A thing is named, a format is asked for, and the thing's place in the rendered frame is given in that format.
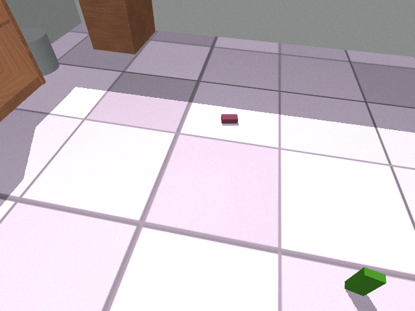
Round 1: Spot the bookshelf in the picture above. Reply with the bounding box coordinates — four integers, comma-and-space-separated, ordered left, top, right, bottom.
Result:
0, 0, 46, 122

